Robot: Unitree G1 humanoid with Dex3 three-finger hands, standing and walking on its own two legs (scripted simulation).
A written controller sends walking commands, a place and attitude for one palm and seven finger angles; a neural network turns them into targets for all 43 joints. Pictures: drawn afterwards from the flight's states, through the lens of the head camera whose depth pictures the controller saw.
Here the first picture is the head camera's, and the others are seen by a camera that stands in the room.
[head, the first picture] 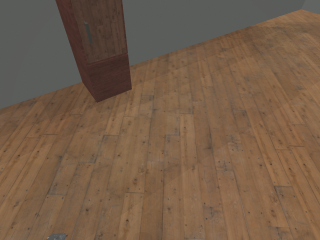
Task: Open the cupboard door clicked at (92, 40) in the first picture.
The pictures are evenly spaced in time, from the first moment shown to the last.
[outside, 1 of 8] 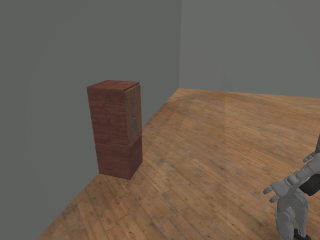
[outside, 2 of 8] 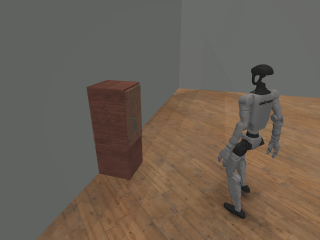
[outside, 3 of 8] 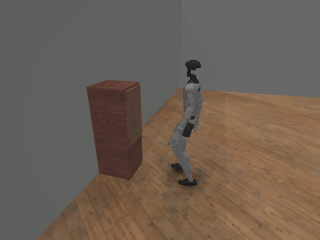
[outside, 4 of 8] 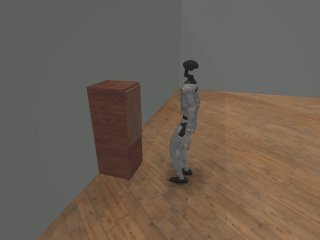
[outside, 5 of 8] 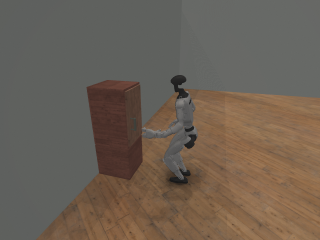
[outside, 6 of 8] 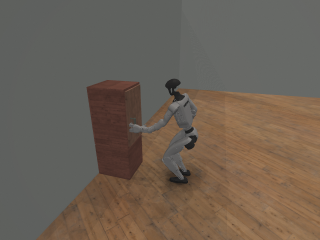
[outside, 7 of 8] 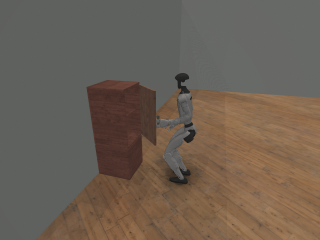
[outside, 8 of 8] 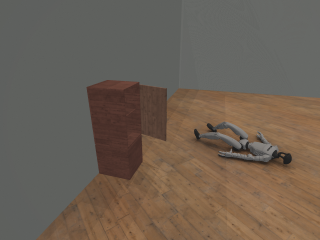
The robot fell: yes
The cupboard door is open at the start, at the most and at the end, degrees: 0 74 74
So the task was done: no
